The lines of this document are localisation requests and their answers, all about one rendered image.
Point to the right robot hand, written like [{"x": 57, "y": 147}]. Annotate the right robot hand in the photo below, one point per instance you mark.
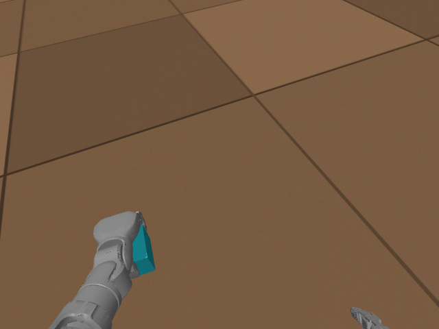
[{"x": 367, "y": 319}]

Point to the small box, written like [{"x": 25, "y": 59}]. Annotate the small box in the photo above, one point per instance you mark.
[{"x": 142, "y": 252}]

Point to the left robot arm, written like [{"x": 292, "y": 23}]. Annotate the left robot arm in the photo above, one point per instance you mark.
[{"x": 99, "y": 298}]

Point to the left robot hand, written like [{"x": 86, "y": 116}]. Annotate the left robot hand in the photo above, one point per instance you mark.
[{"x": 125, "y": 224}]

